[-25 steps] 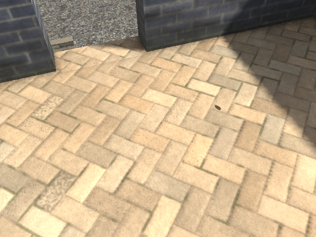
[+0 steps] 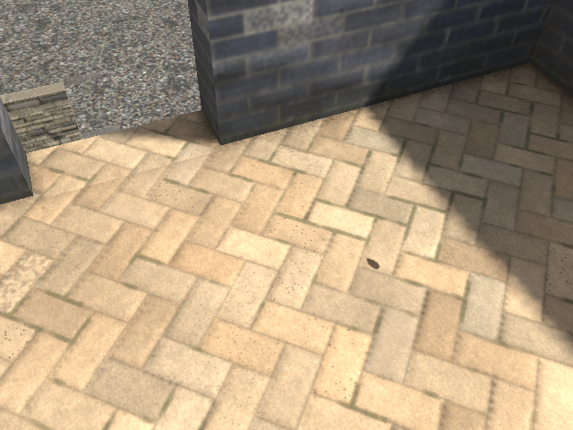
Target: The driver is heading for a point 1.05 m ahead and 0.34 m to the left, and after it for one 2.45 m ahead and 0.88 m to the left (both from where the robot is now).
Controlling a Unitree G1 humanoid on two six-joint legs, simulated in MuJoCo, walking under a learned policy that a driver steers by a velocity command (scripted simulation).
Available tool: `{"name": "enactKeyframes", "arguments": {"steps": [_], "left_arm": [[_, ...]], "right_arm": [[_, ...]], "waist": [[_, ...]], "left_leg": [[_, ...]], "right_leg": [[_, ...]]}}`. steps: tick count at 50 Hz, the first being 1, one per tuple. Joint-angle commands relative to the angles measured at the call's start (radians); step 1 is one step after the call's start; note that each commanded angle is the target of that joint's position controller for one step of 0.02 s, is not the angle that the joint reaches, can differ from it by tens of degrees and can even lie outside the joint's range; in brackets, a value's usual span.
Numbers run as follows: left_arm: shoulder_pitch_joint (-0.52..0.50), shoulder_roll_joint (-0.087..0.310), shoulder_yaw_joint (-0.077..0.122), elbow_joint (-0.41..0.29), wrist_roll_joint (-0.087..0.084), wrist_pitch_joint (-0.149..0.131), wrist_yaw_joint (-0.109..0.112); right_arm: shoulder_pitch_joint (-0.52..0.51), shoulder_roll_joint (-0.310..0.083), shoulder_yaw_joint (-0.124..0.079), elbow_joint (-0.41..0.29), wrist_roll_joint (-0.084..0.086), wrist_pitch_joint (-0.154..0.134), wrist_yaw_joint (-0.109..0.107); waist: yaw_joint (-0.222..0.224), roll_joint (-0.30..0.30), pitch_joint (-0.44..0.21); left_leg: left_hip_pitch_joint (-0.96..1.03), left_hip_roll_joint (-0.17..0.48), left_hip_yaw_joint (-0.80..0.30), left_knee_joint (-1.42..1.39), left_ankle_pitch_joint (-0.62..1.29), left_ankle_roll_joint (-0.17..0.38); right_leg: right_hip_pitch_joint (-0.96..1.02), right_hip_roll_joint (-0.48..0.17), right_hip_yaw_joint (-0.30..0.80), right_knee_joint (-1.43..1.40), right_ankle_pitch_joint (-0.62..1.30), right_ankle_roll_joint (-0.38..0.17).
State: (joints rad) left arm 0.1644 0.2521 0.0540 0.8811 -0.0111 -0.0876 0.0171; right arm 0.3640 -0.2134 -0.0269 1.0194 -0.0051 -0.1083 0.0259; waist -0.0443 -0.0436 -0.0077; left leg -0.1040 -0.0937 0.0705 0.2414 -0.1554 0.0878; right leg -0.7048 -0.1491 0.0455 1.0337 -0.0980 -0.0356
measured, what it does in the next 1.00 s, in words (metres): walks ahead, turning left: right foot, then left foot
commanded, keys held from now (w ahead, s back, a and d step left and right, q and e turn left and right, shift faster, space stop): w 0.10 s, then w+q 0.90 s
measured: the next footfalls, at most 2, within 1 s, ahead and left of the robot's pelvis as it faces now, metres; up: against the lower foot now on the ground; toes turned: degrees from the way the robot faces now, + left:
right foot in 0.26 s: +0.35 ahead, -0.16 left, +0.00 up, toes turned +1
left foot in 0.84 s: +0.57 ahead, +0.16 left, +0.00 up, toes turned +25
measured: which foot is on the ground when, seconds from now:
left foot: down 0.00-0.28, up 0.30-0.82, down 0.84-1.00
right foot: up 0.00-0.24, down 0.26-0.82, up 0.84-1.00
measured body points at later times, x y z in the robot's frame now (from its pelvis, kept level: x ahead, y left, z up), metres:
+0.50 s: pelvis +0.29 -0.07 +0.00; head +0.30 -0.07 +0.45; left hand +0.30 +0.21 -0.13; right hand +0.41 -0.32 -0.13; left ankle +0.28 +0.10 -0.66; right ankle +0.31 -0.16 -0.75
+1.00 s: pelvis +0.52 +0.07 -0.01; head +0.55 +0.10 +0.44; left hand +0.53 +0.38 -0.12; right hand +0.73 -0.14 -0.12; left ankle +0.53 +0.14 -0.75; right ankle +0.57 -0.11 -0.65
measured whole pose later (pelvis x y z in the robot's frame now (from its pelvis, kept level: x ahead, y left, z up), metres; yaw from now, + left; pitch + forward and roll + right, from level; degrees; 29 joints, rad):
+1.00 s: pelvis +0.52 +0.07 -0.01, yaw +27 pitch +2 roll -1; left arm 0.14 0.28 0.07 0.82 -0.01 -0.12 0.01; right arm 0.26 -0.26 -0.09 0.78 0.01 -0.06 0.03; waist -0.02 -0.02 0.05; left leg -0.31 -0.10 0.00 0.45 -0.17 0.11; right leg -0.52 -0.10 0.04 1.18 -0.33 -0.01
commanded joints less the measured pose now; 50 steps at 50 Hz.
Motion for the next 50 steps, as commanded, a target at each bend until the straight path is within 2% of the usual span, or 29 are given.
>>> {"name": "enactKeyframes", "arguments": {"steps": [1, 6, 9, 11, 12, 13, 14, 15, 16, 17, 18, 19, 21, 22, 25, 31, 36, 37, 39, 40, 41, 42, 43, 44, 45, 46, 47, 48, 50], "left_arm": [[-0.029, 0.029, 0.005, -0.054, 0.004, -0.007, -0.005], [-0.209, 0.022, -0.008, -0.108, -0.007, -0.017, -0.029], [-0.259, 0.038, -0.007, -0.144, -0.01, -0.034, -0.05], [-0.198, 0.071, 0.005, -0.137, -0.01, -0.045, -0.055], [-0.106, 0.102, 0.021, -0.115, -0.009, -0.05, -0.052], [0.078, 0.156, 0.048, -0.063, -0.009, -0.052, -0.044], [0.277, 0.248, 0.07, -0.034, 0.009, -0.049, -0.031], [0.31, 0.279, 0.073, -0.014, 0.022, -0.042, -0.039], [0.272, 0.164, 0.045, -0.034, 0.022, -0.043, -0.037], [0.181, 0.116, 0.029, -0.049, 0.014, -0.045, -0.033], [0.099, 0.097, 0.02, -0.057, 0.012, -0.045, -0.036], [0.057, 0.076, 0.017, -0.053, 0.014, -0.046, -0.039], [0.034, 0.053, 0.015, -0.035, 0.024, -0.049, -0.039], [0.037, 0.058, 0.017, -0.025, 0.022, -0.052, -0.036], [0.059, 0.093, 0.031, -0.004, 0.026, -0.053, -0.023], [0.107, 0.14, 0.044, 0.011, 0.022, -0.032, 0.003], [0.168, 0.168, 0.056, 0.032, 0.001, -0.002, 0.007], [0.162, 0.177, 0.06, 0.03, -0.004, 0.004, 0.007], [0.131, 0.209, 0.068, 0.018, -0.011, 0.015, 0.01], [0.113, 0.221, 0.07, 0.012, -0.014, 0.023, 0.012], [0.092, 0.22, 0.067, 0.004, -0.019, 0.029, 0.012], [0.103, 0.181, 0.052, -0.021, 0.004, 0.021, 0.012], [0.19, 0.026, 0.007, -0.077, 0.025, -0.015, -0.005], [0.062, 0.112, 0.019, -0.1, -0.018, -0.059, -0.017], [-0.012, 0.139, 0.028, -0.125, -0.046, -0.075, -0.021], [-0.008, 0.131, 0.025, -0.116, -0.027, -0.08, -0.013], [0.006, 0.14, 0.035, -0.102, 0.0, -0.074, -0.006], [0.031, 0.148, 0.042, -0.1, 0.005, -0.058, -0.007], [0.034, 0.127, 0.043, -0.112, 0.017, -0.032, -0.008]], "right_arm": [[-0.017, -0.144, -0.022, -0.058, 0.005, -0.007, -0.021], [0.089, -0.163, -0.026, -0.026, 0.021, 0.006, -0.028], [0.115, -0.169, -0.032, -0.016, 0.025, 0.024, -0.035], [0.087, -0.19, -0.041, -0.026, 0.026, 0.033, -0.04], [0.059, -0.196, -0.042, -0.036, 0.023, 0.037, -0.039], [0.037, -0.172, -0.033, -0.051, 0.013, 0.038, -0.037], [0.033, -0.124, -0.014, -0.089, -0.006, 0.034, -0.034], [0.188, 0.02, 0.02, -0.083, 0.024, 0.015, -0.027], [0.133, -0.113, -0.009, -0.073, 0.052, 0.002, -0.029], [0.039, -0.164, -0.028, -0.104, 0.063, -0.001, -0.032], [-0.004, -0.153, -0.031, -0.112, 0.054, 0.004, -0.04], [-0.019, -0.137, -0.039, -0.115, 0.04, 0.013, -0.043], [0.02, -0.089, -0.043, -0.114, 0.044, 0.042, -0.037], [0.018, -0.075, -0.045, -0.12, 0.045, 0.054, -0.036], [-0.053, -0.076, -0.053, -0.165, 0.035, 0.075, -0.037], [-0.242, -0.065, -0.047, -0.242, 0.025, 0.063, -0.004], [-0.375, -0.063, -0.04, -0.32, 0.029, 0.062, 0.027], [-0.377, -0.07, -0.044, -0.332, 0.03, 0.063, 0.032], [-0.323, -0.105, -0.062, -0.34, 0.031, 0.068, 0.036], [-0.227, -0.138, -0.081, -0.323, 0.035, 0.069, 0.035], [-0.064, -0.194, -0.114, -0.281, 0.036, 0.069, 0.026], [0.082, -0.296, -0.153, -0.246, 0.034, 0.077, 0.001], [0.034, -0.389, -0.157, -0.261, 0.032, 0.064, 0.0], [0.073, -0.299, -0.13, -0.28, 0.022, 0.049, 0.008], [0.036, -0.241, -0.113, -0.272, 0.016, 0.036, 0.012], [-0.039, -0.204, -0.101, -0.288, 0.024, 0.031, 0.012], [-0.114, -0.169, -0.09, -0.307, 0.023, 0.031, 0.011], [-0.147, -0.148, -0.081, -0.323, 0.014, 0.03, 0.007], [-0.142, -0.164, -0.083, -0.326, 0.018, 0.025, -0.004]], "waist": [[0.026, 0.076, 0.072], [-0.04, 0.081, 0.104], [-0.031, 0.092, 0.116], [0.017, 0.117, 0.078], [0.074, 0.13, 0.022], [0.157, 0.123, -0.097], [0.215, 0.001, -0.279], [0.132, -0.293, -0.423], [0.158, -0.172, -0.352], [0.142, -0.109, -0.205], [0.106, -0.021, -0.131], [0.079, -0.01, -0.074], [0.036, -0.051, -0.035], [0.028, -0.045, -0.014], [0.026, -0.017, 0.033], [0.077, 0.004, 0.081], [0.115, 0.001, 0.118], [0.104, -0.008, 0.112], [0.053, -0.047, 0.049], [-0.007, -0.057, -0.008], [-0.096, -0.033, -0.094], [-0.142, 0.097, -0.175], [0.003, 0.318, -0.269], [-0.077, 0.185, -0.328], [-0.069, 0.147, -0.194], [-0.02, 0.067, -0.128], [0.024, 0.048, -0.085], [0.056, 0.066, -0.077], [0.073, 0.065, -0.06]], "left_leg": [[-0.055, 0.275, -0.174, -0.142, 0.208, 0.139], [0.06, 0.29, -0.16, -0.115, 0.173, 0.119], [0.148, 0.333, -0.205, -0.045, 0.203, 0.114], [0.154, 0.343, -0.226, 0.025, 0.307, 0.095], [0.135, 0.317, -0.211, 0.124, 0.459, 0.079], [0.048, 0.255, -0.173, 0.325, 0.51, 0.048], [-0.172, 0.166, -0.116, 0.665, 0.217, 0.008], [-0.531, 0.02, -0.132, 0.974, -0.405, -0.039], [-0.61, 0.077, -0.244, 1.091, -0.398, -0.027], [-0.651, 0.123, -0.219, 1.098, -0.3, -0.019], [-0.603, 0.172, -0.197, 1.066, -0.209, -0.026], [-0.562, 0.2, -0.193, 1.016, -0.155, -0.029], [-0.481, 0.23, -0.186, 0.972, -0.103, -0.03], [-0.487, 0.232, -0.177, 0.964, -0.092, -0.031], [-0.579, 0.241, -0.191, 0.896, -0.001, -0.043], [-0.626, 0.226, -0.122, 0.588, 0.2, -0.049], [-0.65, 0.206, -0.041, 0.456, 0.111, -0.016], [-0.621, 0.19, -0.018, 0.44, 0.065, -0.002], [-0.48, 0.121, 0.045, 0.434, -0.032, 0.035], [-0.349, 0.073, 0.072, 0.418, -0.06, 0.061], [-0.111, 0.022, 0.076, 0.34, 0.004, 0.099], [0.187, 0.153, -0.163, 0.296, -0.003, 0.158], [0.465, 0.387, -0.752, 0.166, -0.174, 0.341], [0.481, 0.427, -0.891, 0.031, -0.218, 0.332], [0.398, 0.405, -0.741, 0.03, -0.114, 0.282], [0.246, 0.36, -0.607, 0.042, -0.007, 0.244], [0.106, 0.317, -0.504, 0.036, 0.092, 0.216], [0.021, 0.29, -0.454, 0.015, 0.149, 0.206], [-0.057, 0.263, -0.405, -0.013, 0.237, 0.212]], "right_leg": [[-0.026, -0.007, -0.005, -0.189, 0.155, 0.016], [0.002, 0.047, -0.044, -0.423, 0.203, 0.017], [0.006, 0.069, -0.028, -0.504, 0.117, 0.0], [0.135, 0.099, -0.038, -0.54, 0.054, -0.018], [0.28, 0.131, -0.062, -0.558, 0.037, -0.035], [0.54, 0.122, -0.054, -0.544, 0.054, -0.068], [0.87, -0.093, 0.172, -0.523, 0.038, -0.133], [1.162, -0.304, 0.623, -0.653, -0.136, -0.266], [1.081, -0.271, 0.633, -0.712, -0.203, -0.22], [0.933, -0.247, 0.454, -0.725, -0.148, -0.172], [0.78, -0.21, 0.33, -0.759, -0.043, -0.152], [0.671, -0.172, 0.233, -0.798, 0.006, -0.14], [0.566, -0.122, 0.101, -0.856, 0.045, -0.13], [0.543, -0.116, 0.051, -0.872, 0.082, -0.136], [0.543, -0.124, -0.037, -0.902, 0.149, -0.149], [0.629, -0.122, -0.176, -0.915, 0.156, -0.129], [0.777, -0.163, -0.237, -0.849, 0.223, -0.109], [0.794, -0.168, -0.252, -0.815, 0.303, -0.1], [0.806, -0.165, -0.283, -0.68, 0.636, -0.078], [0.792, -0.151, -0.298, -0.536, 0.775, -0.064], [0.71, -0.11, -0.32, -0.315, 0.763, -0.032], [0.439, -0.057, -0.319, 0.014, 0.389, 0.022], [0.017, 0.155, -0.162, 0.332, -0.49, 0.068], [-0.087, 0.15, 0.037, 0.409, -0.487, 0.041], [-0.162, 0.109, 0.033, 0.376, -0.384, 0.013], [-0.108, 0.061, 0.035, 0.29, -0.291, 0.001], [-0.027, 0.03, 0.035, 0.21, -0.24, 0.007], [0.046, 0.008, 0.043, 0.165, -0.209, 0.014], [0.087, 0.013, 0.025, 0.086, -0.173, 0.044]]}}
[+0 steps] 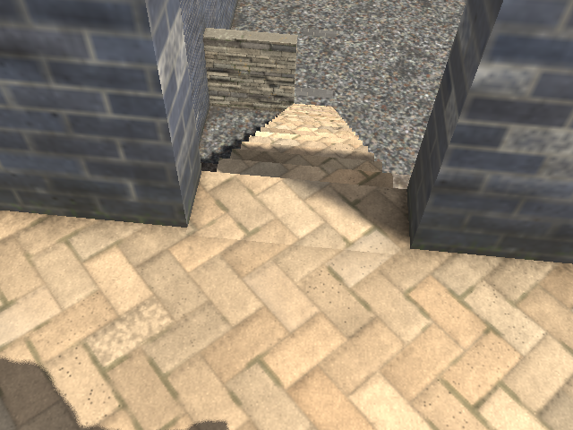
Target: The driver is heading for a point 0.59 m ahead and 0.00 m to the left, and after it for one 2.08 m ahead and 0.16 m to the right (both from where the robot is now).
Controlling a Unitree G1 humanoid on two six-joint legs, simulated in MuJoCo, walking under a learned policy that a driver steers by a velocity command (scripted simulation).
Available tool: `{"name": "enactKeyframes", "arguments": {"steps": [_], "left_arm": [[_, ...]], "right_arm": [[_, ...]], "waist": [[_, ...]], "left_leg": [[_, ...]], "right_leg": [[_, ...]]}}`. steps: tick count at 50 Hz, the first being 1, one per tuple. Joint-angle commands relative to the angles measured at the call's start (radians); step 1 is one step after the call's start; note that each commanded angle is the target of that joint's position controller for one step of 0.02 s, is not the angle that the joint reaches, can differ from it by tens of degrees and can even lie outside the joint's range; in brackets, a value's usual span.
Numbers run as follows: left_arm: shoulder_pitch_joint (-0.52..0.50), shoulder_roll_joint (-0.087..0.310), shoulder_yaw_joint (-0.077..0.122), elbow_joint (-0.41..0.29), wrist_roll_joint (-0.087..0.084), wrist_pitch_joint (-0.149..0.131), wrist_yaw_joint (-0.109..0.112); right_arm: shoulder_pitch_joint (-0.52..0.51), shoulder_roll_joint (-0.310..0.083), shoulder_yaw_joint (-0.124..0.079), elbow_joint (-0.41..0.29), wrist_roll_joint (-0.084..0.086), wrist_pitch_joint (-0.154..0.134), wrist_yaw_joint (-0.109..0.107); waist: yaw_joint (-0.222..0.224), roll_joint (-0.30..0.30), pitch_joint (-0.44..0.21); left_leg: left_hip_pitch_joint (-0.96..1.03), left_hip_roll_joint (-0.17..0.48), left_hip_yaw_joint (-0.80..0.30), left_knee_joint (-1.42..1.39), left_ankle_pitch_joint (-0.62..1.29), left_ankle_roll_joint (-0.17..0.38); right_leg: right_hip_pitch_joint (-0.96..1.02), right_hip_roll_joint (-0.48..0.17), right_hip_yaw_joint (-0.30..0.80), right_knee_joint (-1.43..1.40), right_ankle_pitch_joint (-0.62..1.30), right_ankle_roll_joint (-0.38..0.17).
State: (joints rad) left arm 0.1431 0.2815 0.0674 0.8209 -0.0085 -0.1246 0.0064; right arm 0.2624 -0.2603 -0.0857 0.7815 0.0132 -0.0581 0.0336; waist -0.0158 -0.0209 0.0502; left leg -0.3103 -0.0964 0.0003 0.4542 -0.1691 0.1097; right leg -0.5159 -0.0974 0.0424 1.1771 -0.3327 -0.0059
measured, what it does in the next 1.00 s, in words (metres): walks ahead: right foot, then left foot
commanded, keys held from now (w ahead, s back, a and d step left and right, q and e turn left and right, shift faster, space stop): w+q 0.08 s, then w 0.52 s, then no key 0.40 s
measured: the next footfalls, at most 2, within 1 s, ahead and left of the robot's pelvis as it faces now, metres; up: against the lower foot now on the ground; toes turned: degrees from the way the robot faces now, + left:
right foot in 0.36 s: +0.40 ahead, -0.12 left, +0.00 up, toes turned +8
left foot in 0.84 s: +0.61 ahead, +0.15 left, +0.00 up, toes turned +9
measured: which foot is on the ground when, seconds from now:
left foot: down 0.00-0.38, up 0.40-0.82, down 0.84-1.00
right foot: up 0.00-0.34, down 0.36-0.84, up 0.86-1.00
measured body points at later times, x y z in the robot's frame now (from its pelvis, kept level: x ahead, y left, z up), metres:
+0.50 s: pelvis +0.30 -0.05 +0.00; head +0.32 -0.05 +0.45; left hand +0.39 +0.24 -0.11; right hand +0.41 -0.30 -0.13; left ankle +0.18 +0.07 -0.64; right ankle +0.36 -0.13 -0.74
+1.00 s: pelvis +0.49 +0.02 -0.01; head +0.53 +0.04 +0.44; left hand +0.55 +0.31 -0.14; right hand +0.70 -0.20 -0.10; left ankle +0.57 +0.14 -0.74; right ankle +0.45 -0.13 -0.68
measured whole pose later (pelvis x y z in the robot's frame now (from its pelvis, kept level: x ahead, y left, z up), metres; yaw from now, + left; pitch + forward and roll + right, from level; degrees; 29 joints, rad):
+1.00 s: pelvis +0.49 +0.02 -0.01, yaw +8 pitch +2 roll -1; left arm 0.20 0.30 0.02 0.85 -0.01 -0.03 0.01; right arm 0.10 -0.24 -0.01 0.75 -0.02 -0.03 -0.01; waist 0.02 -0.03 0.04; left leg -0.43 -0.01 0.02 0.48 -0.09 0.04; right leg -0.40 -0.03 0.03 1.01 -0.60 0.08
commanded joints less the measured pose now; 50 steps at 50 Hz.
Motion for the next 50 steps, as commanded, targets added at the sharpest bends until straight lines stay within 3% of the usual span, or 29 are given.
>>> {"name": "enactKeyframes", "arguments": {"steps": [1, 3, 7, 12, 15, 16, 17, 18, 19, 20, 21, 22, 23, 24, 26, 29, 32, 34, 37, 40, 41, 42, 43, 44, 45, 46, 47, 48, 50], "left_arm": [[0.036, 0.086, 0.027, -0.061, 0.021, 0.013, 0.005], [-0.044, 0.071, 0.022, -0.092, 0.026, 0.019, 0.009], [-0.167, 0.038, 0.005, -0.125, 0.015, 0.01, -0.008], [-0.272, 0.067, 0.002, -0.169, 0.001, -0.012, -0.032], [-0.244, 0.089, 0.006, -0.173, 0.001, -0.023, -0.043], [-0.19, 0.105, 0.013, -0.162, 0.002, -0.025, -0.041], [-0.076, 0.137, 0.029, -0.134, 0.016, -0.024, -0.037], [0.089, 0.173, 0.041, -0.103, 0.028, -0.022, -0.032], [0.246, 0.246, 0.061, -0.081, 0.04, -0.016, -0.026], [0.293, 0.214, 0.055, -0.04, 0.018, -0.006, -0.036], [0.237, 0.143, 0.035, -0.052, -0.004, 0.0, -0.034], [0.157, 0.104, 0.02, -0.072, 0.0, 0.012, -0.029], [0.115, 0.084, 0.009, -0.076, 0.007, 0.015, -0.032], [0.097, 0.074, 0.001, -0.079, 0.014, 0.01, -0.031], [0.088, 0.07, -0.003, -0.075, 0.018, 0.004, -0.041], [0.103, 0.109, 0.005, -0.065, 0.013, 0.0, -0.04], [0.123, 0.12, 0.003, -0.058, 0.012, 0.015, -0.028], [0.15, 0.13, 0.005, -0.051, 0.011, 0.025, -0.018], [0.2, 0.131, 0.004, -0.025, -0.01, 0.038, -0.008], [0.159, 0.15, 0.011, -0.017, -0.015, 0.047, -0.003], [0.137, 0.148, 0.01, -0.021, -0.008, 0.047, -0.002], [0.16, 0.122, 0.001, -0.032, 0.001, 0.036, 0.0], [0.207, 0.071, -0.023, -0.061, 0.033, 0.009, -0.011], [0.283, 0.015, -0.049, -0.033, 0.013, 0.003, -0.025], [0.27, 0.09, -0.036, -0.003, -0.018, 0.016, -0.033], [0.244, 0.12, -0.026, 0.014, -0.021, 0.037, -0.026], [0.209, 0.119, -0.024, 0.019, -0.009, 0.064, -0.014], [0.184, 0.105, -0.025, 0.016, 0.002, 0.094, 0.0], [0.206, 0.064, -0.036, 0.03, 0.012, 0.139, 0.026]], "right_arm": [[-0.021, -0.133, -0.027, -0.085, 0.002, -0.027, -0.018], [0.022, -0.155, -0.033, -0.077, 0.004, -0.026, -0.034], [0.081, -0.136, -0.024, -0.059, 0.007, -0.019, -0.048], [0.161, -0.144, -0.02, -0.014, 0.005, -0.016, -0.051], [0.156, -0.159, -0.025, -0.005, 0.003, -0.002, -0.061], [0.137, -0.165, -0.025, -0.009, 0.002, 0.002, -0.062], [0.114, -0.166, -0.024, -0.017, -0.003, 0.005, -0.06], [0.083, -0.145, -0.011, -0.039, -0.014, 0.004, -0.056], [0.185, -0.077, 0.01, -0.044, -0.018, -0.007, -0.051], [0.251, -0.055, 0.024, -0.028, 0.006, -0.023, -0.044], [0.171, -0.145, 0.007, -0.034, 0.023, -0.031, -0.039], [0.065, -0.16, 0.005, -0.062, 0.02, -0.035, -0.034], [0.018, -0.144, 0.008, -0.073, 0.004, -0.035, -0.033], [0.015, -0.139, 0.003, -0.069, -0.013, -0.031, -0.032], [0.056, -0.095, 0.009, -0.051, -0.005, -0.019, -0.029], [0.013, -0.086, 0.014, -0.077, -0.018, -0.011, -0.036], [-0.072, -0.07, 0.021, -0.102, -0.023, -0.02, -0.037], [-0.137, -0.052, 0.03, -0.115, -0.019, -0.032, -0.03], [-0.195, -0.053, 0.032, -0.138, -0.002, -0.039, -0.015], [-0.163, -0.103, 0.018, -0.142, -0.017, -0.041, -0.013], [-0.085, -0.131, 0.007, -0.115, -0.033, -0.041, -0.016], [-0.008, -0.188, -0.008, -0.09, -0.041, -0.046, -0.032], [0.048, -0.239, -0.008, -0.084, -0.07, -0.034, -0.05], [0.088, -0.179, 0.009, -0.069, -0.075, -0.011, -0.061], [0.091, -0.115, 0.031, -0.068, -0.05, 0.003, -0.054], [0.024, -0.124, 0.03, -0.074, -0.032, 0.009, -0.049], [-0.051, -0.118, 0.035, -0.083, -0.02, 0.014, -0.047], [-0.13, -0.109, 0.041, -0.083, -0.014, 0.02, -0.049], [-0.215, -0.135, 0.033, -0.073, -0.037, 0.032, -0.047]], "waist": [[0.043, 0.04, -0.106], [0.021, 0.048, -0.077], [-0.036, 0.105, -0.055], [-0.083, 0.119, -0.012], [-0.059, 0.137, -0.013], [-0.028, 0.149, -0.04], [0.029, 0.149, -0.111], [0.107, 0.124, -0.242], [0.111, -0.082, -0.399], [0.097, -0.308, -0.445], [0.109, -0.179, -0.287], [0.095, -0.086, -0.173], [0.065, -0.023, -0.09], [0.037, -0.009, -0.07], [0.003, -0.044, -0.074], [0.001, -0.053, -0.06], [0.021, -0.045, -0.04], [0.056, -0.051, -0.043], [0.08, -0.057, -0.058], [0.033, -0.06, -0.088], [-0.007, -0.056, -0.132], [-0.019, -0.003, -0.209], [0.011, 0.154, -0.305], [0.0, 0.334, -0.453], [-0.032, 0.213, -0.484], [-0.012, 0.138, -0.407], [0.007, 0.058, -0.323], [0.043, 0.054, -0.242], [0.084, 0.155, -0.171]], "left_leg": [[0.125, 0.254, -0.307, -0.234, 0.287, 0.19], [0.111, 0.233, -0.275, -0.239, 0.311, 0.178], [0.117, 0.189, -0.219, -0.229, 0.215, 0.117], [0.257, 0.262, -0.289, -0.176, 0.188, 0.104], [0.349, 0.304, -0.324, -0.116, 0.322, 0.086], [0.355, 0.293, -0.314, -0.066, 0.468, 0.074], [0.337, 0.243, -0.277, 0.043, 0.64, 0.052], [0.218, 0.192, -0.24, 0.248, 0.605, 0.02], [-0.11, 0.062, -0.17, 0.612, 0.24, -0.047], [-0.347, -0.02, -0.17, 0.837, -0.398, -0.078], [-0.451, 0.054, -0.204, 0.912, -0.37, -0.072], [-0.455, 0.114, -0.159, 0.88, -0.268, -0.067], [-0.426, 0.152, -0.12, 0.82, -0.212, -0.071], [-0.384, 0.187, -0.114, 0.76, -0.166, -0.072], [-0.321, 0.208, -0.095, 0.711, -0.134, -0.079], [-0.355, 0.229, -0.064, 0.602, -0.039, -0.112], [-0.314, 0.211, -0.027, 0.39, 0.102, -0.13], [-0.241, 0.177, 0.007, 0.259, 0.211, -0.133], [-0.226, 0.153, -0.01, 0.133, 0.25, -0.119], [-0.148, 0.131, -0.027, 0.022, 0.199, -0.082], [-0.028, 0.105, -0.01, -0.032, 0.261, -0.064], [0.145, 0.154, -0.037, -0.023, 0.53, -0.035], [0.439, 0.336, -0.204, 0.115, 1.104, 0.084], [0.602, 0.513, -0.39, 0.113, 1.34, 0.256], [0.577, 0.487, -0.39, 0.095, 1.248, 0.24], [0.495, 0.456, -0.344, 0.065, 1.089, 0.217], [0.356, 0.422, -0.311, 0.017, 0.865, 0.189], [0.184, 0.392, -0.274, -0.042, 0.658, 0.159], [-0.056, 0.324, -0.197, -0.14, 0.369, 0.123]], "right_leg": [[-0.106, -0.03, 0.019, -0.104, 0.096, 0.029], [-0.142, -0.009, 0.009, -0.233, 0.197, 0.054], [-0.096, 0.04, -0.007, -0.532, 0.434, 0.049], [-0.12, 0.057, -0.006, -0.666, 0.421, 0.008], [-0.096, 0.069, -0.017, -0.701, 0.308, -0.032], [-0.015, 0.092, -0.041, -0.713, 0.268, -0.052], [0.153, 0.119, -0.069, -0.736, 0.302, -0.079], [0.425, 0.035, 0.007, -0.688, 0.357, -0.135], [0.819, -0.175, 0.329, -0.677, 0.321, -0.265], [0.937, -0.307, 0.686, -0.836, 0.14, -0.352], [0.824, -0.279, 0.635, -0.875, -0.031, -0.303], [0.671, -0.231, 0.484, -0.899, -0.034, -0.259], [0.528, -0.196, 0.395, -0.934, 0.075, -0.243], [0.448, -0.169, 0.345, -0.963, 0.155, -0.237], [0.374, -0.132, 0.262, -1.003, 0.27, -0.242], [0.352, -0.11, 0.149, -1.031, 0.446, -0.256], [0.344, -0.059, 0.031, -1.01, 0.679, -0.209], [0.335, -0.027, -0.024, -0.992, 0.702, -0.183], [0.427, -0.071, 0.012, -0.938, 0.655, -0.188], [0.492, -0.103, 0.049, -0.81, 0.661, -0.15], [0.485, -0.062, 0.031, -0.719, 0.71, -0.119], [0.435, -0.002, 0.003, -0.604, 0.657, -0.072], [0.187, 0.063, -0.017, -0.383, 0.365, -0.007], [0.016, 0.132, 0.013, -0.096, -0.354, 0.055], [-0.013, 0.094, 0.082, -0.01, -0.444, 0.064], [-0.055, 0.068, 0.059, 0.024, -0.399, 0.075], [-0.04, 0.037, 0.042, -0.007, -0.344, 0.085], [0.03, 0.011, 0.038, -0.092, -0.302, 0.096], [0.204, 0.034, -0.018, -0.233, -0.203, 0.114]]}}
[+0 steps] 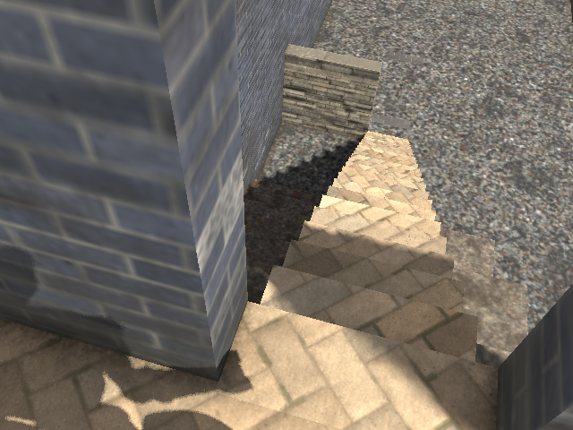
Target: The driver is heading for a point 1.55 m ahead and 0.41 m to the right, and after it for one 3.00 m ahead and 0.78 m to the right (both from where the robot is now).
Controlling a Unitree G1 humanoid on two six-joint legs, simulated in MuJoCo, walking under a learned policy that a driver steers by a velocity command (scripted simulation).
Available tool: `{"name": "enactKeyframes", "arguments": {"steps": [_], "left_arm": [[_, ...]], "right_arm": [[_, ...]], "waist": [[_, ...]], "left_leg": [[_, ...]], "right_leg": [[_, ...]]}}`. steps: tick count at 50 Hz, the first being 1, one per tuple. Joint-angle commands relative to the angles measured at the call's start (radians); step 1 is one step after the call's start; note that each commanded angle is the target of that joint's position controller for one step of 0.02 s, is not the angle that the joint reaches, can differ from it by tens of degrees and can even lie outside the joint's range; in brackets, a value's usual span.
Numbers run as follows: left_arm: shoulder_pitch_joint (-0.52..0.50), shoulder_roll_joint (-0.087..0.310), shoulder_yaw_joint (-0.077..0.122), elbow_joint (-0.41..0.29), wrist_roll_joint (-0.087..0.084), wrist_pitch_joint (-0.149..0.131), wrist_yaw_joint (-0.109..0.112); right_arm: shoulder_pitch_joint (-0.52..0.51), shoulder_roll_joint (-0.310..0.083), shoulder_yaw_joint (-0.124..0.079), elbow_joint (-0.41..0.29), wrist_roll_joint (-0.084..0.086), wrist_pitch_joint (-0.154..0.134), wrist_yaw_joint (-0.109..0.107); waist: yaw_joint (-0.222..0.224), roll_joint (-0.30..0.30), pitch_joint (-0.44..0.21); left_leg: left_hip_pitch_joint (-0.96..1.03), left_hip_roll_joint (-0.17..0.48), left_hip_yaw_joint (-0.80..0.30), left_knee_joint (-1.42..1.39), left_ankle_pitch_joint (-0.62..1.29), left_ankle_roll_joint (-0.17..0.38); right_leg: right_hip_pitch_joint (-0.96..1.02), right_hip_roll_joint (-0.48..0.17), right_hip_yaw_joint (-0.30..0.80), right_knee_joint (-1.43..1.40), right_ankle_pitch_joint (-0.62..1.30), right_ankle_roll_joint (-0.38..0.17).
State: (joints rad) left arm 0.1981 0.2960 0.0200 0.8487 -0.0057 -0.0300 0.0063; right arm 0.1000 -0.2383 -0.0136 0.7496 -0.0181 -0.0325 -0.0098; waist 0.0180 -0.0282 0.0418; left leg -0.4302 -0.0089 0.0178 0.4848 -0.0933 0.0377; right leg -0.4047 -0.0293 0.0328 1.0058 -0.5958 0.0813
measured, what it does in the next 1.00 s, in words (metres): steps on the spot: right foot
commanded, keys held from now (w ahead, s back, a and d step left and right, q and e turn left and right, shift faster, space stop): no key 1.00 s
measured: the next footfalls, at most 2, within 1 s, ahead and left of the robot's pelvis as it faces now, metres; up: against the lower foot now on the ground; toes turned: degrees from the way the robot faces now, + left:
right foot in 0.14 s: +0.06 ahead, -0.16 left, +0.00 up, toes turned +0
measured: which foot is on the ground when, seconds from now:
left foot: down 0.00-1.00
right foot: up 0.00-0.12, down 0.14-1.00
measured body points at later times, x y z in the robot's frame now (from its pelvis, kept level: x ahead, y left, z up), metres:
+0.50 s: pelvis +0.04 -0.03 +0.00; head +0.05 -0.02 +0.45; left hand +0.10 +0.24 -0.14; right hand +0.15 -0.29 -0.13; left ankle +0.10 +0.10 -0.73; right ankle +0.02 -0.16 -0.73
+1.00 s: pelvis +0.06 -0.03 +0.00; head +0.07 -0.02 +0.45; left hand +0.09 +0.23 -0.14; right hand +0.14 -0.30 -0.14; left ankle +0.10 +0.10 -0.73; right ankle +0.02 -0.16 -0.73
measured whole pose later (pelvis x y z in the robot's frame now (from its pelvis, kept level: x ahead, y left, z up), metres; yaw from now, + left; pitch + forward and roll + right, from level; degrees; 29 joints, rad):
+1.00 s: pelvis +0.06 -0.03 +0.00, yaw +1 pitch -2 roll +0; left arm 0.29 0.25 0.00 0.96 0.01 0.00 0.04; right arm 0.12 -0.26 0.00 1.12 0.00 -0.02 -0.05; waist 0.02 -0.01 0.04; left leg -0.27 0.02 -0.01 0.51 -0.21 -0.02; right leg -0.13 -0.01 -0.01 0.49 -0.33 0.02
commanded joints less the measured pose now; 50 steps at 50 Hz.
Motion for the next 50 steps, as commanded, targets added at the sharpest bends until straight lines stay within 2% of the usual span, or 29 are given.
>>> {"name": "enactKeyframes", "arguments": {"steps": [1, 2, 3, 4, 6, 7, 8, 9, 10, 11, 12, 13, 15, 19, 20, 21, 25, 31, 34, 35, 38, 50], "left_arm": [[0.16, 0.046, 0.01, 0.012, 0.015, 0.052, 0.033], [0.154, 0.047, 0.009, 0.019, 0.018, 0.053, 0.037], [0.14, 0.068, 0.012, 0.017, 0.028, 0.057, 0.044], [0.128, 0.067, 0.012, 0.019, 0.03, 0.058, 0.047], [0.123, 0.066, 0.012, 0.029, 0.036, 0.057, 0.048], [0.081, 0.094, 0.017, 0.01, 0.046, 0.058, 0.048], [0.064, 0.121, 0.018, -0.01, 0.048, 0.057, 0.046], [0.029, 0.169, 0.028, 0.002, 0.029, 0.057, 0.041], [-0.002, 0.109, 0.015, -0.004, 0.024, 0.046, 0.031], [-0.015, 0.082, 0.004, 0.004, 0.032, 0.034, 0.027], [-0.028, 0.087, 0.004, 0.007, 0.033, 0.024, 0.024], [-0.023, 0.085, 0.002, 0.012, 0.028, 0.015, 0.022], [0.026, 0.09, 0.0, 0.028, 0.023, 0.007, 0.024], [0.053, 0.097, -0.002, 0.039, 0.023, 0.017, 0.031], [0.064, 0.088, -0.006, 0.045, 0.026, 0.021, 0.032], [0.1, 0.087, -0.004, 0.064, 0.015, 0.023, 0.029], [0.085, 0.088, -0.006, 0.069, 0.017, 0.025, 0.023], [0.102, 0.076, -0.009, 0.086, 0.017, 0.032, 0.021], [0.113, 0.072, -0.01, 0.094, 0.017, 0.034, 0.023], [0.096, 0.068, -0.01, 0.077, 0.02, 0.028, 0.028], [0.109, 0.076, -0.006, 0.081, 0.017, 0.021, 0.032], [0.147, 0.064, 0.002, 0.078, 0.015, 0.022, 0.041]], "right_arm": [[-0.058, -0.156, -0.04, -0.032, -0.01, 0.006, -0.003], [-0.053, -0.151, -0.039, -0.021, -0.01, 0.003, -0.005], [-0.048, -0.154, -0.04, -0.006, -0.007, -0.004, -0.01], [-0.054, -0.149, -0.038, 0.007, -0.003, -0.008, -0.013], [-0.049, -0.138, -0.033, 0.036, 0.014, -0.008, -0.018], [-0.001, -0.12, -0.025, 0.062, 0.006, -0.013, -0.017], [0.014, -0.12, -0.023, 0.073, -0.001, -0.016, -0.021], [0.034, -0.114, -0.026, 0.066, -0.002, -0.012, -0.025], [-0.008, -0.135, -0.03, 0.072, -0.009, -0.01, -0.032], [-0.009, -0.129, -0.033, 0.077, -0.005, -0.008, -0.037], [0.006, -0.121, -0.032, 0.092, -0.003, -0.004, -0.043], [0.02, -0.133, -0.035, 0.103, -0.003, -0.001, -0.046], [0.024, -0.133, -0.033, 0.124, 0.0, -0.003, -0.043], [0.012, -0.131, -0.027, 0.154, 0.005, -0.009, -0.032], [0.021, -0.122, -0.022, 0.163, 0.007, -0.013, -0.026], [0.044, -0.122, -0.021, 0.186, 0.013, -0.015, -0.022], [0.035, -0.14, -0.019, 0.214, 0.014, -0.011, -0.024], [0.032, -0.146, -0.013, 0.248, 0.018, -0.004, -0.032], [0.027, -0.145, -0.01, 0.262, 0.018, -0.001, -0.033], [0.031, -0.155, -0.012, 0.276, 0.016, 0.001, -0.036], [0.019, -0.15, -0.01, 0.293, 0.016, 0.005, -0.041], [0.004, -0.147, -0.006, 0.354, 0.017, 0.006, -0.041]], "waist": [[0.048, 0.186, -0.163], [0.039, 0.186, -0.171], [0.034, 0.185, -0.175], [0.035, 0.174, -0.172], [0.046, 0.151, -0.144], [0.029, 0.113, -0.102], [0.021, 0.048, -0.071], [-0.03, -0.098, -0.038], [-0.012, -0.08, -0.008], [-0.024, -0.09, -0.005], [-0.033, -0.097, -0.005], [-0.029, -0.089, 0.002], [-0.009, -0.034, -0.013], [0.009, 0.017, -0.043], [0.014, 0.03, -0.054], [0.013, 0.047, -0.056], [0.008, 0.046, -0.046], [0.005, 0.033, -0.044], [0.005, 0.029, -0.039], [0.003, 0.035, -0.042], [0.002, 0.022, -0.026], [0.0, 0.027, -0.01]], "left_leg": [[0.039, 0.221, -0.193, -0.186, 0.215, 0.192], [0.04, 0.212, -0.183, -0.192, 0.135, 0.187], [0.034, 0.211, -0.182, -0.203, 0.065, 0.182], [0.034, 0.208, -0.18, -0.202, -0.024, 0.171], [0.006, 0.169, -0.161, -0.198, -0.299, 0.114], [-0.024, 0.138, -0.152, -0.196, -0.422, 0.049], [-0.028, 0.109, -0.135, -0.149, -0.442, 0.0], [0.069, 0.048, -0.061, -0.128, -0.352, -0.035], [0.169, 0.032, -0.039, -0.066, -0.261, -0.052], [0.215, 0.031, -0.036, -0.041, -0.204, -0.046], [0.235, 0.038, -0.041, -0.034, -0.174, -0.036], [0.224, 0.043, -0.05, -0.037, -0.157, -0.027], [0.199, 0.054, -0.064, -0.045, -0.143, -0.012], [0.203, 0.055, -0.058, -0.03, -0.04, -0.021], [0.209, 0.063, -0.059, -0.025, -0.013, -0.022], [0.222, 0.057, -0.053, -0.021, -0.004, -0.02], [0.239, 0.061, -0.052, -0.002, 0.05, -0.02], [0.247, 0.062, -0.048, 0.009, 0.071, -0.02], [0.245, 0.061, -0.046, 0.009, 0.066, -0.022], [0.251, 0.058, -0.047, -0.007, 0.045, -0.021], [0.262, 0.057, -0.05, -0.016, 0.04, -0.024], [0.258, 0.053, -0.051, -0.041, 0.015, -0.024]], "right_leg": [[0.133, -0.027, -0.018, -0.115, 0.106, 0.028], [0.16, -0.025, -0.019, -0.172, 0.157, 0.024], [0.185, -0.024, -0.014, -0.224, 0.212, 0.016], [0.212, -0.024, -0.015, -0.294, 0.265, 0.007], [0.289, -0.002, -0.043, -0.474, 0.383, -0.025], [0.298, -0.019, -0.017, -0.537, 0.411, -0.051], [0.269, -0.094, 0.054, -0.594, 0.41, -0.083], [0.097, -0.096, 0.062, -0.616, 0.171, -0.131], [-0.007, -0.074, 0.068, -0.669, 0.055, -0.131], [-0.04, -0.072, 0.066, -0.691, 0.049, -0.11], [-0.039, -0.062, 0.055, -0.687, 0.092, -0.089], [-0.019, -0.053, 0.045, -0.672, 0.131, -0.077], [0.045, -0.039, 0.025, -0.634, 0.209, -0.067], [0.109, -0.028, 0.011, -0.6, 0.33, -0.075], [0.124, -0.023, 0.008, -0.591, 0.343, -0.076], [0.126, -0.021, 0.003, -0.593, 0.329, -0.074], [0.12, -0.013, -0.005, -0.587, 0.37, -0.073], [0.133, -0.003, -0.016, -0.582, 0.416, -0.069], [0.136, 0.0, -0.019, -0.583, 0.417, -0.068], [0.143, -0.009, -0.014, -0.598, 0.419, -0.064], [0.139, -0.007, -0.017, -0.607, 0.417, -0.059], [0.155, -0.004, -0.026, -0.624, 0.392, -0.055]]}}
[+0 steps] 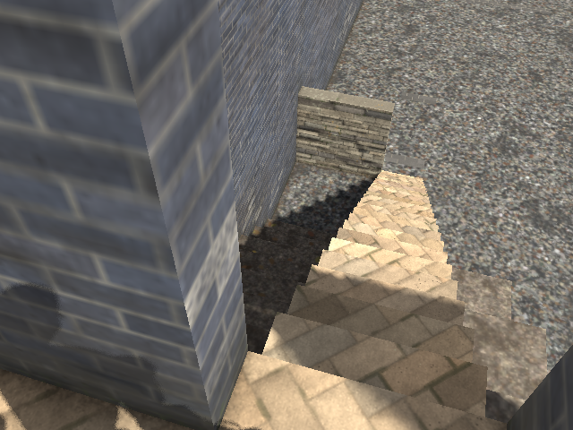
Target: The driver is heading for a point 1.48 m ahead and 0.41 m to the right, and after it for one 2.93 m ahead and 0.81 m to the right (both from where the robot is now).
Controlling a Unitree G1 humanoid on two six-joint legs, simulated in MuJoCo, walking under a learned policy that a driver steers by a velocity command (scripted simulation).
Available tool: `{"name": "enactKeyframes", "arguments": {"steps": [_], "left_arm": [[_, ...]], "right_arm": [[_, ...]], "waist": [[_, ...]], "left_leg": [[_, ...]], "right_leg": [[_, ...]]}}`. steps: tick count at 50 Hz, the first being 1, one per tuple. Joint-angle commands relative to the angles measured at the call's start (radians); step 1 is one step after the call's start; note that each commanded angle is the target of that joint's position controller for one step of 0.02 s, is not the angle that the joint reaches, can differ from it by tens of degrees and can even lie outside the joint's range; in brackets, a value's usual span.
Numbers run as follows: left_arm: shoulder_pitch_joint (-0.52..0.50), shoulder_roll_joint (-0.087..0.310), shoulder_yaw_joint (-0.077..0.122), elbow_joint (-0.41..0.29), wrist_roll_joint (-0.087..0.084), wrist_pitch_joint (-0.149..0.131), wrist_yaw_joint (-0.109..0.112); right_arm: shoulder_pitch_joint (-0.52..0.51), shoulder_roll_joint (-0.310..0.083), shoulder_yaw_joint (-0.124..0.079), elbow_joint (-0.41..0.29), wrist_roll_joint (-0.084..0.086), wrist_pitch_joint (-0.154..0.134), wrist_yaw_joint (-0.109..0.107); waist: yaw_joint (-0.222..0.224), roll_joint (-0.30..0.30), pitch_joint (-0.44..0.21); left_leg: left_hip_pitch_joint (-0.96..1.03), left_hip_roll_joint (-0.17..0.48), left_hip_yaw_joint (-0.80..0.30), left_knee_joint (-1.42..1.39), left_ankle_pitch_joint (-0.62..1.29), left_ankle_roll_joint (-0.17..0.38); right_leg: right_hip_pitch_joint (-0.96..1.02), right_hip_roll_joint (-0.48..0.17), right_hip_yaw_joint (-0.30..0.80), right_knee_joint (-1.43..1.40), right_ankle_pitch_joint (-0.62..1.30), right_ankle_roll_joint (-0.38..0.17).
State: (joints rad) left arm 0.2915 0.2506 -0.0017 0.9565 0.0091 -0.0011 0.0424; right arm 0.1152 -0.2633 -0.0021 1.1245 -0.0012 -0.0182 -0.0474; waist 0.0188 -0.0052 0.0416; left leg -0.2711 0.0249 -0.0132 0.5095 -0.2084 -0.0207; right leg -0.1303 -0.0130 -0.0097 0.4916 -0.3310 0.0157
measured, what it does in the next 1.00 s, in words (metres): steps to the left: right foot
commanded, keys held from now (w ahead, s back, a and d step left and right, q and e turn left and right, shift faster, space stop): no key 0.06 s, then w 0.88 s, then w+e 0.06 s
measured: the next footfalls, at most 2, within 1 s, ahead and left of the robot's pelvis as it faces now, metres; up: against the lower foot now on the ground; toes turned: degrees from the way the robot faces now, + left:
right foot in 0.74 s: +0.09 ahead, -0.01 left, +0.00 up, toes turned -5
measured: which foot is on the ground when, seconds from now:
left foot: down 0.00-0.74, up 0.76-1.00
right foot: down 0.00-0.38, up 0.40-0.72, down 0.74-1.00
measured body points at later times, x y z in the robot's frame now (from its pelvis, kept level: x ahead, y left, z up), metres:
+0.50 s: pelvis +0.04 +0.06 +0.00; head +0.07 +0.06 +0.44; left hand +0.12 +0.35 -0.13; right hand +0.06 -0.22 -0.15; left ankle +0.04 +0.13 -0.74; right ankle -0.06 -0.08 -0.65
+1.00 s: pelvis +0.09 +0.13 +0.01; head +0.12 +0.10 +0.46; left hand +0.13 +0.43 -0.10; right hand +0.17 -0.15 -0.14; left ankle +0.11 +0.29 -0.67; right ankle +0.05 +0.00 -0.74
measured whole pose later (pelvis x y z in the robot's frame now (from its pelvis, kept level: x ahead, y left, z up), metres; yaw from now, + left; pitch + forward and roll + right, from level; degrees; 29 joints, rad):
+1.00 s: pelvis +0.09 +0.13 +0.01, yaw -2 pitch +0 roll +2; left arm 0.26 0.27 0.09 0.93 -0.01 -0.02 0.09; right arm 0.20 -0.30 -0.07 0.88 -0.01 0.06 -0.01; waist 0.04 0.04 0.07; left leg -0.46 -0.05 -0.09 0.92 -0.37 -0.07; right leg -0.15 -0.10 -0.04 0.43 -0.27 0.02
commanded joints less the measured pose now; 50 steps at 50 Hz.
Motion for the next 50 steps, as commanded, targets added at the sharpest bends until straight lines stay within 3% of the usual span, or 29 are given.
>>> {"name": "enactKeyframes", "arguments": {"steps": [1, 4, 8, 9, 10, 11, 13, 16, 18, 19, 20, 21, 22, 24, 25, 27, 29, 32, 34, 36, 37, 38, 39, 40, 42, 43, 45, 47, 50], "left_arm": [[0.056, 0.109, 0.024, -0.031, 0.0, -0.007, 0.005], [0.076, 0.094, 0.023, -0.025, 0.001, -0.007, 0.005], [0.051, 0.108, 0.029, -0.04, -0.001, -0.017, 0.0], [0.006, 0.111, 0.028, -0.075, 0.01, -0.033, -0.01], [-0.015, 0.157, 0.039, -0.089, 0.007, -0.046, -0.01], [0.011, 0.186, 0.05, -0.081, -0.002, -0.051, -0.005], [0.065, 0.195, 0.062, -0.064, -0.013, -0.048, 0.014], [0.024, 0.213, 0.082, -0.08, -0.029, -0.034, 0.045], [-0.018, 0.198, 0.087, -0.09, -0.033, -0.026, 0.049], [-0.014, 0.174, 0.087, -0.11, -0.034, -0.024, 0.047], [-0.01, 0.135, 0.078, -0.111, -0.025, -0.023, 0.044], [-0.019, 0.077, 0.065, -0.113, -0.027, -0.016, 0.045], [0.023, 0.077, 0.069, -0.093, -0.04, -0.011, 0.041], [0.0, 0.096, 0.077, -0.088, -0.034, -0.01, 0.034], [-0.028, 0.104, 0.081, -0.092, -0.028, -0.012, 0.037], [-0.052, 0.099, 0.082, -0.096, -0.019, -0.022, 0.042], [-0.068, 0.093, 0.081, -0.094, -0.027, -0.032, 0.044], [-0.095, 0.081, 0.074, -0.091, -0.036, -0.039, 0.041], [-0.071, 0.091, 0.081, -0.075, -0.041, -0.036, 0.038], [0.007, 0.106, 0.096, -0.036, -0.031, -0.028, 0.034], [0.089, 0.15, 0.113, -0.021, -0.025, -0.025, 0.036], [0.143, 0.266, 0.137, -0.02, -0.011, -0.02, 0.039], [0.107, 0.254, 0.125, -0.04, 0.019, -0.027, 0.051], [0.007, 0.204, 0.113, -0.067, 0.022, -0.045, 0.057], [-0.125, 0.153, 0.108, -0.092, -0.02, -0.055, 0.056], [-0.132, 0.139, 0.104, -0.093, -0.03, -0.052, 0.055], [-0.103, 0.141, 0.106, -0.086, -0.02, -0.041, 0.049], [-0.08, 0.172, 0.117, -0.084, -0.016, -0.032, 0.051], [-0.088, 0.226, 0.133, -0.093, -0.02, -0.018, 0.041]], "right_arm": [[-0.012, -0.122, -0.018, -0.018, 0.0, -0.008, -0.004], [0.002, -0.11, -0.014, 0.002, 0.0, -0.007, -0.004], [0.029, -0.127, -0.025, 0.028, 0.008, 0.0, -0.01], [0.041, -0.131, -0.03, 0.051, 0.011, 0.013, -0.018], [0.027, -0.133, -0.037, 0.039, 0.002, 0.023, -0.026], [0.023, -0.136, -0.041, 0.029, -0.004, 0.025, -0.028], [0.016, -0.129, -0.049, 0.004, -0.01, 0.03, -0.01], [0.072, -0.118, -0.064, -0.011, 0.0, 0.036, 0.018], [0.142, -0.118, -0.072, -0.009, 0.006, 0.04, 0.028], [0.163, -0.169, -0.086, -0.006, 0.006, 0.047, 0.025], [0.211, -0.211, -0.094, -0.011, 0.0, 0.063, 0.023], [0.279, -0.168, -0.075, -0.016, -0.009, 0.066, 0.019], [0.247, -0.143, -0.058, -0.048, -0.02, 0.058, 0.023], [0.17, -0.171, -0.064, -0.101, -0.003, 0.049, 0.018], [0.159, -0.168, -0.063, -0.113, 0.0, 0.048, 0.012], [0.169, -0.154, -0.058, -0.134, -0.015, 0.047, 0.009], [0.204, -0.139, -0.057, -0.144, -0.027, 0.045, 0.011], [0.2, -0.153, -0.066, -0.174, -0.025, 0.052, 0.014], [0.184, -0.158, -0.07, -0.198, -0.022, 0.062, 0.021], [0.149, -0.153, -0.073, -0.219, -0.012, 0.077, 0.032], [0.145, -0.138, -0.072, -0.229, -0.005, 0.069, 0.027], [0.139, -0.1, -0.067, -0.266, -0.02, 0.063, 0.025], [0.12, -0.107, -0.068, -0.28, -0.02, 0.051, 0.021], [0.143, -0.148, -0.087, -0.264, -0.017, 0.042, 0.028], [0.184, -0.159, -0.106, -0.231, -0.01, 0.055, 0.026], [0.185, -0.151, -0.108, -0.232, -0.016, 0.061, 0.025], [0.181, -0.096, -0.096, -0.242, -0.008, 0.073, 0.032], [0.148, -0.062, -0.083, -0.267, 0.002, 0.076, 0.032], [0.095, -0.02, -0.054, -0.297, -0.013, 0.074, 0.039]], "waist": [[-0.001, 0.004, -0.009], [0.0, 0.009, -0.023], [-0.015, -0.018, 0.055], [-0.002, 0.004, 0.1], [-0.002, -0.045, 0.123], [0.006, -0.096, 0.089], [0.018, -0.125, 0.046], [-0.012, -0.174, 0.019], [-0.058, -0.134, 0.022], [-0.048, -0.003, 0.008], [-0.052, 0.176, -0.047], [-0.074, 0.279, -0.117], [-0.039, 0.192, -0.128], [-0.008, 0.046, -0.072], [-0.004, 0.026, -0.059], [-0.008, 0.07, -0.056], [-0.019, 0.081, -0.068], [-0.023, 0.082, -0.073], [-0.006, 0.088, -0.073], [0.051, 0.069, -0.06], [0.102, 0.03, -0.048], [0.087, -0.241, -0.06], [0.095, -0.306, -0.09], [0.038, -0.169, -0.039], [-0.028, -0.072, 0.024], [-0.033, -0.075, 0.026], [-0.029, -0.122, 0.015], [-0.021, -0.159, 0.013], [0.002, -0.22, 0.0]], "left_leg": [[0.099, 0.02, -0.021, -0.067, 0.127, 0.035], [0.103, 0.012, -0.013, -0.073, 0.06, 0.034], [0.046, -0.037, 0.02, -0.034, -0.243, 0.05], [0.018, -0.058, 0.034, -0.007, -0.145, 0.047], [0.003, -0.053, 0.025, 0.024, -0.005, 0.041], [-0.003, -0.047, 0.015, 0.059, 0.062, 0.037], [-0.062, -0.038, 0.005, 0.108, 0.074, 0.037], [-0.082, -0.043, 0.017, 0.155, -0.083, 0.053], [0.016, -0.035, 0.003, 0.055, -0.015, 0.073], [0.087, 0.001, -0.064, 0.001, 0.177, 0.103], [0.186, 0.092, -0.225, -0.084, 0.364, 0.188], [0.219, 0.204, -0.352, -0.151, 0.526, 0.305], [0.175, 0.228, -0.352, -0.15, 0.54, 0.346], [0.131, 0.198, -0.262, -0.145, 0.456, 0.331], [0.124, 0.179, -0.237, -0.159, 0.416, 0.318], [0.137, 0.144, -0.203, -0.179, 0.424, 0.324], [0.188, 0.142, -0.2, -0.176, 0.48, 0.34], [0.199, 0.148, -0.204, -0.176, 0.528, 0.343], [0.173, 0.14, -0.201, -0.178, 0.537, 0.331], [0.081, 0.088, -0.161, -0.158, 0.396, 0.264], [-0.104, 0.028, -0.129, -0.082, 0.221, 0.188], [-0.289, -0.147, 0.006, 0.247, -0.21, 0.092], [-0.358, -0.22, -0.067, 0.574, -0.569, 0.024], [-0.376, -0.203, -0.181, 0.735, -0.493, 0.023], [-0.387, -0.155, -0.174, 0.749, -0.304, -0.003], [-0.367, -0.142, -0.17, 0.718, -0.238, -0.019], [-0.286, -0.147, -0.115, 0.658, -0.172, -0.047], [-0.267, -0.112, -0.079, 0.513, -0.15, -0.062], [-0.07, -0.061, 0.005, 0.251, -0.15, -0.063]], "right_leg": [[-0.119, -0.02, 0.016, -0.111, 0.126, 0.01], [-0.109, -0.019, 0.013, -0.122, 0.071, 0.009], [-0.196, -0.021, 0.035, -0.13, -0.194, -0.035], [-0.216, -0.083, 0.108, -0.177, -0.122, -0.054], [-0.226, -0.137, 0.174, -0.196, 0.019, -0.078], [-0.182, -0.169, 0.206, -0.19, 0.106, -0.104], [-0.093, -0.233, 0.265, -0.163, 0.172, -0.15], [-0.07, -0.284, 0.289, -0.138, 0.174, -0.175], [-0.141, -0.241, 0.223, -0.076, 0.14, -0.131], [-0.192, -0.154, 0.13, 0.025, 0.161, -0.08], [-0.252, -0.029, -0.018, 0.246, 0.106, -0.012], [-0.303, 0.027, -0.032, 0.533, -0.315, 0.024], [-0.313, 0.008, 0.039, 0.739, -0.397, 0.012], [-0.382, -0.02, 0.042, 0.82, -0.324, -0.014], [-0.392, -0.036, 0.037, 0.783, -0.266, -0.022], [-0.378, -0.036, 0.003, 0.688, -0.216, -0.02], [-0.359, -0.032, -0.012, 0.562, -0.217, -0.017], [-0.285, -0.03, -0.028, 0.331, -0.182, -0.02], [-0.202, -0.02, -0.053, 0.204, -0.095, -0.032], [-0.041, -0.018, -0.075, -0.019, 0.144, -0.066], [0.151, -0.112, 0.047, -0.09, 0.255, -0.114], [0.256, -0.383, 0.374, -0.152, 0.484, -0.253], [0.159, -0.539, 0.616, -0.221, 0.515, -0.431], [0.083, -0.488, 0.531, -0.22, 0.459, -0.393], [0.028, -0.336, 0.278, -0.192, 0.383, -0.243], [0.018, -0.303, 0.222, -0.192, 0.369, -0.215], [-0.011, -0.255, 0.133, -0.195, 0.438, -0.214], [0.007, -0.253, 0.105, -0.191, 0.471, -0.215], [-0.079, -0.223, 0.078, -0.195, 0.443, -0.188]]}}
